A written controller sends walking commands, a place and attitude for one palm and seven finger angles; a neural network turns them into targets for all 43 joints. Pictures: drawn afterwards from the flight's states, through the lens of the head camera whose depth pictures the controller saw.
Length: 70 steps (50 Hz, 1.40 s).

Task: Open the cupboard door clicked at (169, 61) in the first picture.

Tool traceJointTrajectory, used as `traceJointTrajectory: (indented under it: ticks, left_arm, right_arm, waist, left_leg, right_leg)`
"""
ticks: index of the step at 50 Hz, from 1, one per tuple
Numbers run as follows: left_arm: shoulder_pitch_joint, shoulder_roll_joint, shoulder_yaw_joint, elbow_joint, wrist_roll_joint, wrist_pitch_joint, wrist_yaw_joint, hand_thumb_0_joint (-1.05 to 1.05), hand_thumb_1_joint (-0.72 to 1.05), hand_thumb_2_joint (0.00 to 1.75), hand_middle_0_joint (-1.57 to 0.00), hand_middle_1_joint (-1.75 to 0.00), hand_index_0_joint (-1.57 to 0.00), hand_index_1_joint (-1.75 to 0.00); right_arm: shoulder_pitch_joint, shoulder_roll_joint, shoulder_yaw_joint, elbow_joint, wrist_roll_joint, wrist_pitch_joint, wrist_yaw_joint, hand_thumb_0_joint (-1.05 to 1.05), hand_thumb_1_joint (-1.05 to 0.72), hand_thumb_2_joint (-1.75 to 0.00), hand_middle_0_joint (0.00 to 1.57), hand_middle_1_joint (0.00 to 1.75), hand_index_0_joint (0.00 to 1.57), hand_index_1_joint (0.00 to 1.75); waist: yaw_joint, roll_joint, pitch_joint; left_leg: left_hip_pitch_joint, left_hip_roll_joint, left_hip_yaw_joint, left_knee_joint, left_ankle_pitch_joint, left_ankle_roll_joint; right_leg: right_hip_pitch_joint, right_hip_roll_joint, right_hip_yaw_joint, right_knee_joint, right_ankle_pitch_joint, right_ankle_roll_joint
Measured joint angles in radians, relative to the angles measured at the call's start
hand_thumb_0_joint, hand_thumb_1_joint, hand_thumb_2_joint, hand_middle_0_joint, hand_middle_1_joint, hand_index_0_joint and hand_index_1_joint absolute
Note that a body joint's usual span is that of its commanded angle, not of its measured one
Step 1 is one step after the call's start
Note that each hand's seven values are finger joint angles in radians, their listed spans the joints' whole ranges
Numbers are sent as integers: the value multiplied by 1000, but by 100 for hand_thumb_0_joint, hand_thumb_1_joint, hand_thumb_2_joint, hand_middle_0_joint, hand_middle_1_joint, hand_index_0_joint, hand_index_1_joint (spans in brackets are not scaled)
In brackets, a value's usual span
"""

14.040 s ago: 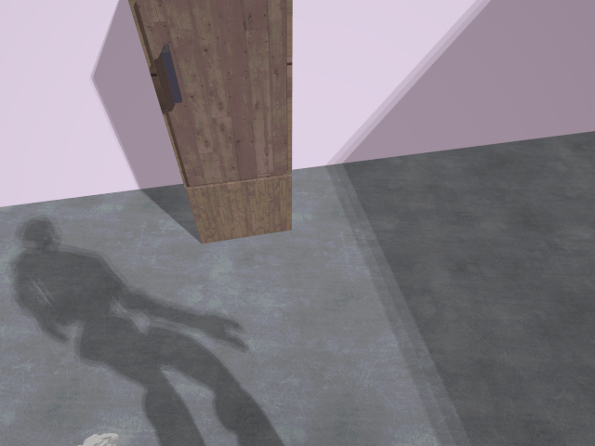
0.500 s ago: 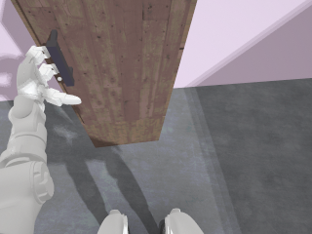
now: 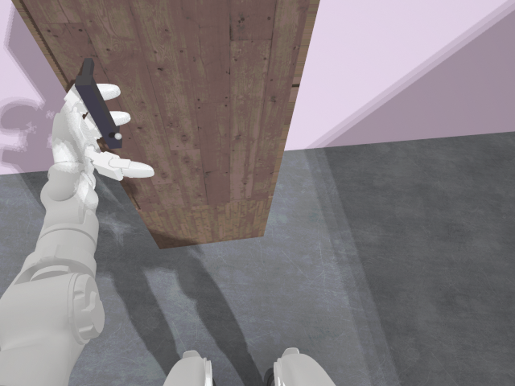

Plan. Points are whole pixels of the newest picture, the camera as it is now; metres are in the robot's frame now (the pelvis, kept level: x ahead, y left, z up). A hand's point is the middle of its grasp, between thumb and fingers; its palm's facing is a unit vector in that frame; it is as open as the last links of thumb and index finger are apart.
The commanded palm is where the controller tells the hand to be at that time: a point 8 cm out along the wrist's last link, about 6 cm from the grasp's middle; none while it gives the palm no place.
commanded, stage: slide the fingers in behind the handle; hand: left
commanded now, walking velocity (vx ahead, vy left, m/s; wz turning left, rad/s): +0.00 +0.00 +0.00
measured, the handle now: (102, 106) +0.54 +0.22 +0.08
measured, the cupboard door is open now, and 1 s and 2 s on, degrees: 0 0 41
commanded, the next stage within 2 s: close the thumb around the handle in 0.30 s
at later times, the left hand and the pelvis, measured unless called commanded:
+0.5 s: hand (114, 139) +0.48 +0.19 +0.07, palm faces +0.08 -1.00 +0.00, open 13.8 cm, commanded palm +0.45 +0.24 +0.07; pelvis -0.01 +0.00 +0.00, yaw +0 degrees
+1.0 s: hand (113, 136) +0.48 +0.19 +0.07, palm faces +0.08 -1.00 +0.00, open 6.0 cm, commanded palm +0.45 +0.24 +0.07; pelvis +0.00 +0.00 +0.00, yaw +0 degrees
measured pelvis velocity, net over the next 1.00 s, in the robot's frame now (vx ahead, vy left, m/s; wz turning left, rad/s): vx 0.00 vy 0.00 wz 0.00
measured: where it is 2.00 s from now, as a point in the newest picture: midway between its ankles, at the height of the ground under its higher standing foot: outside the picture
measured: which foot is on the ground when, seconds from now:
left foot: down 0.00-1.00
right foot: down 0.00-1.00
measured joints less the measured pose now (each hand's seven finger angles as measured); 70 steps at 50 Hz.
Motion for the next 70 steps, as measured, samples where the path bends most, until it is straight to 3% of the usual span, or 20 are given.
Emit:
traceJointTrajectory:
  ticks: [14,25,33,50,64,70]
  left_arm:
    - [0,16,-4,7,-17,-3,-25,-1,-50,30,-30,-120,-30,-120]
    - [-15,8,-13,24,-7,-3,-6,-1,-47,32,-30,-120,-30,-120]
    - [-18,12,-1,24,-3,-4,-2,-1,-20,43,-32,-123,-32,-123]
    - [-12,3,-13,12,-8,-1,6,1,67,80,-36,-132,-37,-132]
    - [-24,-13,-23,12,2,-7,27,1,73,84,-35,-134,-35,-134]
    - [54,-25,-25,-66,-27,9,19,1,74,82,-34,-133,-34,-135]
  right_arm:
    - [-2,-4,0,6,6,-4,-8,0,-90,-89,20,30,20,30]
    - [-4,-8,0,10,3,-8,-8,0,-90,-89,20,30,20,30]
    - [-1,-3,3,8,1,-8,-6,0,-90,-89,20,30,20,30]
    - [3,-3,0,11,0,-5,-4,0,-90,-89,20,30,20,30]
    - [-5,-3,-1,9,-4,-1,0,0,-90,-89,20,30,20,30]
    - [2,0,-5,-11,5,9,3,0,-90,-89,20,30,20,30]
  waist:
    - [7,0,1]
    - [2,1,2]
    - [-2,1,3]
    - [4,4,-1]
    - [9,5,0]
    - [13,5,-4]
  left_leg:
    - [-2,-1,-6,2,4,-2]
    - [-10,-4,-8,8,5,1]
    - [-14,-3,-3,11,3,3]
    - [-8,-6,-3,7,1,6]
    - [-18,-10,-7,12,3,4]
    - [12,-3,5,-9,3,2]
  right_leg:
    - [0,0,-5,2,2,-2]
    - [-5,-3,-6,7,3,0]
    - [-12,-2,-1,9,3,3]
    - [-4,-4,0,2,2,6]
    - [-15,-7,-3,13,-1,3]
    - [8,0,9,-4,3,1]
